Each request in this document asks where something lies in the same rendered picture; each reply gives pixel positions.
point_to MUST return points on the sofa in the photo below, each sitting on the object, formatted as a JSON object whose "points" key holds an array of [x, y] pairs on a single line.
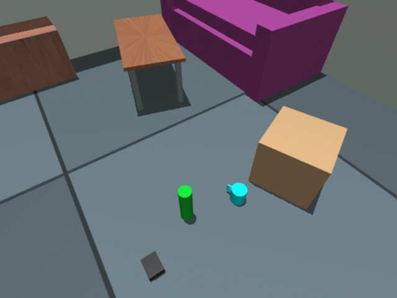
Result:
{"points": [[261, 46]]}

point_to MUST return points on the coffee table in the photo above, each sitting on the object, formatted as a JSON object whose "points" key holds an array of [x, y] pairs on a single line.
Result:
{"points": [[145, 42]]}

